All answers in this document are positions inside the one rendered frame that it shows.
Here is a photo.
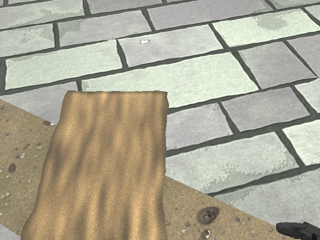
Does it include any robot right hand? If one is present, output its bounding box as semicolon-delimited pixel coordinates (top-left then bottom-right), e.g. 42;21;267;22
276;221;320;240

